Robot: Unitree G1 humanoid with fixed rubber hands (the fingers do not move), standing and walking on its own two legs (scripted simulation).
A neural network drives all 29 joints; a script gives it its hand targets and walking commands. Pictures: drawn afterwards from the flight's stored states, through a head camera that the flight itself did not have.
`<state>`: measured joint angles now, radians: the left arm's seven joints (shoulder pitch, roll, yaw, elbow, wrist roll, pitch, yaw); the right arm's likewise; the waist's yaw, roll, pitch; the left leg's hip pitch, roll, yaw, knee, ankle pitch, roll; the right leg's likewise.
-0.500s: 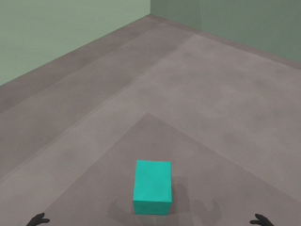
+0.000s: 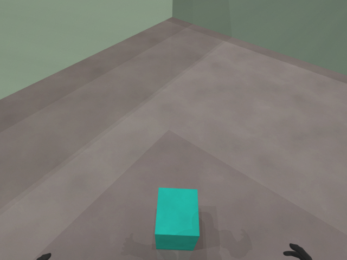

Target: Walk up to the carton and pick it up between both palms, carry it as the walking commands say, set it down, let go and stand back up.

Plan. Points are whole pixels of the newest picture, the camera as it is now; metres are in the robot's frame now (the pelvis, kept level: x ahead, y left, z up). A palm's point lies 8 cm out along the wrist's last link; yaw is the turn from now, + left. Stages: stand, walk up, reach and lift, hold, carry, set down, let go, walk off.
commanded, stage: walk up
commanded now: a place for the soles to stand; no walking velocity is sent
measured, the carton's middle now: (176, 220) +0.43 -0.03 -0.65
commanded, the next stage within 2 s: stand in 0.22 s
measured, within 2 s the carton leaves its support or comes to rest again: neither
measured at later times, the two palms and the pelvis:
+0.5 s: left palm out of the picture +0.08 +0.30 -0.11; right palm out of the picture +0.11 -0.33 -0.10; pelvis -0.01 -0.02 +0.00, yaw +1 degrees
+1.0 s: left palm out of the picture +0.14 +0.28 -0.10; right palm out of the picture +0.15 -0.33 -0.09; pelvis -0.03 -0.03 -0.01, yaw -1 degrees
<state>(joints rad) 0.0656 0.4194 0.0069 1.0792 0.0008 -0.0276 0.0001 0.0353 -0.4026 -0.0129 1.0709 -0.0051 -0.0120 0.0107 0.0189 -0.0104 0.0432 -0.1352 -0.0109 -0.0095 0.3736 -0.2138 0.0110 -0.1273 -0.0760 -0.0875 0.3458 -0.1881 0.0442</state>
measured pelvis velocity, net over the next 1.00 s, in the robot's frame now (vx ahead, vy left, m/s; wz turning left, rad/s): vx -0.03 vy -0.03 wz -0.02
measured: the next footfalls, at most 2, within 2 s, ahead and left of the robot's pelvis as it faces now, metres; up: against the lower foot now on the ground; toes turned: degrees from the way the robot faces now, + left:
none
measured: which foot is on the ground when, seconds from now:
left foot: down 0.00-1.00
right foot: down 0.00-1.00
